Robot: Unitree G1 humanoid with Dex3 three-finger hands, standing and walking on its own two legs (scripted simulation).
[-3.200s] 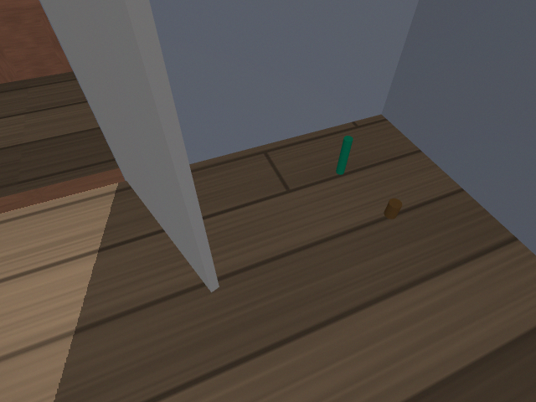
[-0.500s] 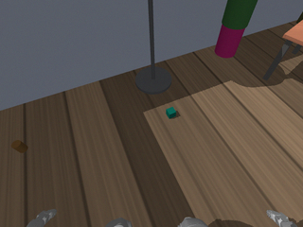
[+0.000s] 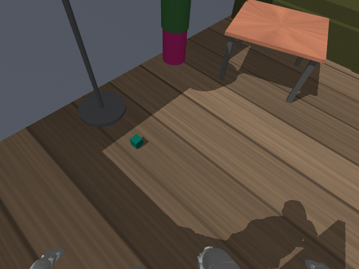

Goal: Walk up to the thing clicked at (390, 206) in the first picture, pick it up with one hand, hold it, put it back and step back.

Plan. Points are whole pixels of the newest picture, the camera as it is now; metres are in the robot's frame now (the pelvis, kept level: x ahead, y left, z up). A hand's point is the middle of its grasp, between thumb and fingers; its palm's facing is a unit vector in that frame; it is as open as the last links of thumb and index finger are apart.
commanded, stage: walk up
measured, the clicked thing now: out of the picture +0.23 +1.15 -0.72
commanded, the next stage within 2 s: stand in 1.48 s
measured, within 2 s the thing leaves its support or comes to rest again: neither
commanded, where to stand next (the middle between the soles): +0.08 -0.02 m, yaw -25 degrees
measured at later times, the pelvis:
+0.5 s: pelvis -0.01 +0.00 -0.03, yaw -15 degrees
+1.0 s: pelvis -0.01 +0.00 -0.02, yaw -24 degrees
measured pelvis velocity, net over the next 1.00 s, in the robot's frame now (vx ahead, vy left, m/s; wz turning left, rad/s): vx -0.01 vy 0.00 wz -0.42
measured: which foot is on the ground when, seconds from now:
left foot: down 0.00-0.14, up 0.16-0.44, down 0.46-1.00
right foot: up 0.00-0.12, down 0.14-0.48, up 0.50-0.72, down 0.74-1.00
